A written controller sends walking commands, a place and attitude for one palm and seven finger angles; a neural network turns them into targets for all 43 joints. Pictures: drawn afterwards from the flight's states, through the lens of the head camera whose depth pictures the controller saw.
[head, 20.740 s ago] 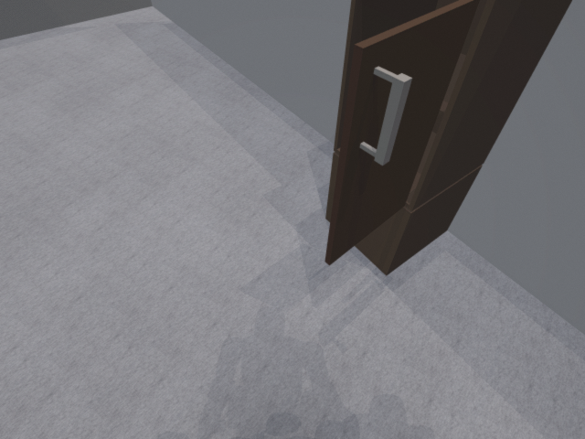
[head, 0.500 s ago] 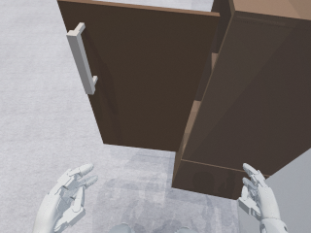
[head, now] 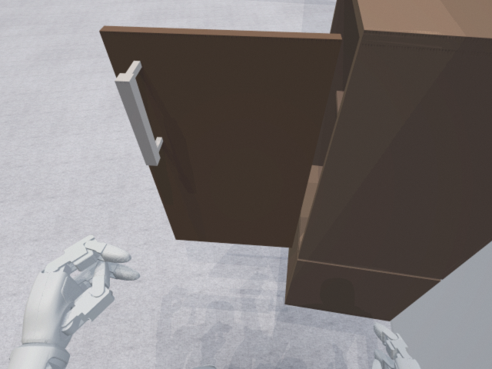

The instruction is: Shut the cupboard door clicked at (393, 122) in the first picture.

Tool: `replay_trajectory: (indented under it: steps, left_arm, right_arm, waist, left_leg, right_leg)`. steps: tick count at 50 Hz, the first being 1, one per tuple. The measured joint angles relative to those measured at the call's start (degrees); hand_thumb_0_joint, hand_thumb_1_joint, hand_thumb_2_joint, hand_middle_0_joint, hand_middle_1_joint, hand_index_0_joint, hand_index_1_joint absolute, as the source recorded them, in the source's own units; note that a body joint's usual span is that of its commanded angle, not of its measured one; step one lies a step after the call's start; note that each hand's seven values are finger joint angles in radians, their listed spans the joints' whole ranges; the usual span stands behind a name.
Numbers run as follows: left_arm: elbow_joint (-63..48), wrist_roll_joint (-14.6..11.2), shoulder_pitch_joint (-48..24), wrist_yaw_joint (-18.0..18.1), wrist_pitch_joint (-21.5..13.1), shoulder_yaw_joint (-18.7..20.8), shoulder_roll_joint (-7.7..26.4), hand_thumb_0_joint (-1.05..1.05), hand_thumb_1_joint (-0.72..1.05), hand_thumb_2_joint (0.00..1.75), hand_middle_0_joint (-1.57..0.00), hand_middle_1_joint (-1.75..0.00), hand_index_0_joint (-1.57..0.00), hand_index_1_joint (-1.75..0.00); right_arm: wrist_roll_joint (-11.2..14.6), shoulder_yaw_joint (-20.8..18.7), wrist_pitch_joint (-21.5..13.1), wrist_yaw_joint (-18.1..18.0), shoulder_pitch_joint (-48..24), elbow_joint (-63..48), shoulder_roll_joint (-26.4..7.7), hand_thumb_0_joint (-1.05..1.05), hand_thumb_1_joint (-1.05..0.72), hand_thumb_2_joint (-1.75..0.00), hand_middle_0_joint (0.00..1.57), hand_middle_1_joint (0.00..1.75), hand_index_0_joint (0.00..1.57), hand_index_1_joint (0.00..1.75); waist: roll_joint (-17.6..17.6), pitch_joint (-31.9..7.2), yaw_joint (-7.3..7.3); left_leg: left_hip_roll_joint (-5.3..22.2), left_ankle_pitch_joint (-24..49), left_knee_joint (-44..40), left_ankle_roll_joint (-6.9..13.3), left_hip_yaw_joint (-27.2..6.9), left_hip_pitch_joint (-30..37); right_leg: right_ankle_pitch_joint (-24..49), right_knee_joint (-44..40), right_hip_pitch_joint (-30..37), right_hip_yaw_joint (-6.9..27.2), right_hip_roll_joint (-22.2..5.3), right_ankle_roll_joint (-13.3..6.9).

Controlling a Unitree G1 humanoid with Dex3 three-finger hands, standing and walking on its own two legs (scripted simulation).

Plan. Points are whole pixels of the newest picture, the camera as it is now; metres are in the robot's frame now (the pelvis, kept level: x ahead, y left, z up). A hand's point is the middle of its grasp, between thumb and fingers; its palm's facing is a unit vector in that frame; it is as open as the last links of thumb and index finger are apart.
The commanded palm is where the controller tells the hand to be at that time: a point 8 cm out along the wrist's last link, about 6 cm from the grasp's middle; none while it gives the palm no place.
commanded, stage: raise the hand and make a fist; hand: left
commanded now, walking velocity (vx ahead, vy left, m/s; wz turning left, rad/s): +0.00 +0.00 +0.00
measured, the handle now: (144, 117) +0.47 +0.21 +0.17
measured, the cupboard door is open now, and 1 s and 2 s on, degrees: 95 95 95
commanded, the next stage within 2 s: bring the fist close to the handle in 1.02 s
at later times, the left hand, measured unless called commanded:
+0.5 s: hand (110, 245) +0.24 +0.19 +0.14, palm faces -0.01 -1.00 -0.07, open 3.1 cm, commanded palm +0.21 +0.25 +0.16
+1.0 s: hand (100, 224) +0.25 +0.19 +0.18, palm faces +0.08 -0.99 -0.08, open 3.1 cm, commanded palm +0.22 +0.23 +0.17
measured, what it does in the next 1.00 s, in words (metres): stands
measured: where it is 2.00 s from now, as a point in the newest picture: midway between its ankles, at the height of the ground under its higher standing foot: outside the picture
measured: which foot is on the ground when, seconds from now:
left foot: down 0.00-1.00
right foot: down 0.00-1.00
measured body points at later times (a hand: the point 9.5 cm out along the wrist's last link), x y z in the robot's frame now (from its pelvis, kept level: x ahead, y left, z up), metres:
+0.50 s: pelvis +0.02 +0.01 +0.03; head +0.02 -0.01 +0.48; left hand +0.24 +0.24 +0.15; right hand +0.22 -0.20 -0.03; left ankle +0.01 +0.11 -0.69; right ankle +0.02 -0.11 -0.69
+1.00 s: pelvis +0.02 -0.01 +0.04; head +0.00 -0.02 +0.49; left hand +0.24 +0.25 +0.18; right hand +0.20 -0.23 -0.03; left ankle +0.01 +0.11 -0.69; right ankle +0.02 -0.11 -0.69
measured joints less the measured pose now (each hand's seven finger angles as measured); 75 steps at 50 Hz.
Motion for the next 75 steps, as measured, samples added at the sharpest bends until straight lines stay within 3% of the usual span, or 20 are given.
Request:
replay_trajectory:
  steps: [4,8,11,17,26,35,42,51,59,68,75]
  left_arm:
    - [0.14,0.50,-2.42,-2.37,-2.37,-1.75,-0.16,0.01,0.90,0.90,-0.92,-1.09,-0.92,-1.09]
    - [1.43,1.27,-4.51,-5.06,1.61,-3.85,0.86,0.01,0.90,0.90,-1.00,-1.17,-0.99,-1.17]
    - [0.74,0.97,-4.63,-4.30,4.66,-2.96,2.02,0.01,0.90,0.90,-1.05,-1.23,-1.05,-1.23]
    - [-1.33,-0.78,-7.22,-1.90,6.47,1.16,1.57,0.02,0.90,0.90,-1.16,-1.35,-1.16,-1.35]
    - [-0.85,0.45,-11.20,-5.41,15.19,-0.93,2.12,0.01,0.90,0.90,-1.27,-1.47,-1.27,-1.47]
    - [0.05,-1.35,-17.45,-4.65,16.56,4.09,3.06,0.01,0.90,0.90,-1.30,-1.49,-1.29,-1.50]
    - [1.34,-0.43,-14.46,-5.81,21.33,1.57,1.64,0.01,0.90,0.90,-1.30,-1.50,-1.30,-1.50]
    - [0.31,0.44,-15.08,-2.25,14.08,2.88,1.81,0.02,0.90,0.90,-1.30,-1.50,-1.30,-1.50]
    - [2.93,0.41,-14.68,-4.84,17.91,0.41,1.82,0.01,0.90,0.90,-1.30,-1.50,-1.30,-1.50]
    - [8.36,0.46,-22.72,-2.76,13.50,2.94,2.60,0.02,0.89,0.90,-1.30,-1.50,-1.30,-1.50]
    - [15.33,0.16,-27.19,-5.69,16.69,3.02,3.73,0.01,0.90,0.90,-1.30,-1.50,-1.30,-1.50]
  right_arm:
    - [0.42,-0.32,-1.87,-0.06,-1.09,1.33,-2.54,0.02,-0.91,-0.90,0.20,0.30,0.20,0.30]
    - [0.90,-0.42,-2.78,-0.72,-3.45,1.10,-2.68,0.02,-0.91,-0.90,0.20,0.30,0.20,0.30]
    - [0.87,-0.25,-2.99,-0.95,-4.49,0.17,-1.62,0.02,-0.91,-0.90,0.20,0.30,0.20,0.30]
    - [0.78,1.13,-3.24,-0.41,-5.41,-0.58,-0.53,0.02,-0.91,-0.90,0.20,0.30,0.20,0.30]
    - [0.77,3.01,-1.90,-0.75,-6.29,0.49,-0.46,0.02,-0.91,-0.90,0.20,0.30,0.20,0.30]
    - [1.23,3.11,-1.60,-0.97,-5.66,3.44,-0.73,0.02,-0.90,-0.90,0.20,0.30,0.20,0.30]
    - [1.52,2.22,-0.35,-1.10,-6.15,3.07,-1.40,0.02,-0.91,-0.90,0.20,0.30,0.20,0.30]
    - [1.09,2.07,-2.01,-0.96,-5.94,4.46,-1.09,0.02,-0.91,-0.90,0.20,0.30,0.20,0.30]
    - [1.41,2.21,-2.03,-1.53,-6.66,4.49,-1.19,0.02,-0.91,-0.90,0.20,0.30,0.20,0.30]
    - [1.19,2.37,-3.06,-1.64,-6.96,6.65,-1.05,0.02,-0.91,-0.90,0.20,0.30,0.20,0.30]
    - [1.59,1.95,-2.03,-1.92,-7.10,6.41,-1.89,0.02,-0.91,-0.90,0.20,0.30,0.20,0.30]
  waist:
    - [0.45,0.71,0.28]
    - [0.37,0.87,-0.16]
    - [0.03,0.31,-0.30]
    - [0.35,-0.03,0.94]
    - [1.18,1.22,2.05]
    - [1.21,1.66,2.23]
    - [1.44,1.88,1.21]
    - [0.38,2.78,1.95]
    - [1.92,2.77,1.35]
    - [0.93,3.52,1.61]
    - [1.41,3.04,0.65]
  left_leg:
    - [-0.32,-0.15,0.27,0.29,-0.83,0.33]
    - [-0.35,0.30,-1.56,0.49,-0.42,2.30]
    - [-0.31,0.74,-3.84,0.45,0.11,4.88]
    - [-0.32,1.33,-7.15,0.30,-0.27,9.43]
    - [-0.72,3.19,-12.13,0.41,-0.47,14.36]
    - [-0.55,4.96,-16.50,-0.09,-0.52,18.76]
    - [-0.52,6.05,-18.48,-0.13,0.28,19.88]
    - [-0.10,6.43,-18.58,-0.83,-0.35,20.72]
    - [-0.02,6.97,-19.23,-0.84,-0.18,20.66]
    - [0.12,6.90,-18.99,-1.29,-0.64,20.40]
    - [0.11,6.84,-19.50,-1.13,0.04,19.83]
  right_leg:
    - [-0.07,-0.52,1.07,-0.82,-0.29,0.29]
    - [0.55,-2.31,2.85,-0.42,-0.21,0.53]
    - [1.01,-4.21,5.04,0.10,-0.05,0.56]
    - [1.64,-7.86,9.92,-0.30,0.14,0.62]
    - [3.29,-12.69,14.89,-0.54,0.02,0.78]
    - [4.82,-16.71,19.12,-0.61,0.40,0.41]
    - [5.64,-17.70,19.48,0.17,0.49,0.35]
    - [5.71,-17.74,20.48,-0.46,0.91,-0.36]
    - [6.21,-18.20,20.25,-0.28,1.02,-0.38]
    - [5.79,-17.68,20.01,-0.72,1.13,-0.80]
    - [5.81,-17.82,19.00,-0.03,1.16,-0.62]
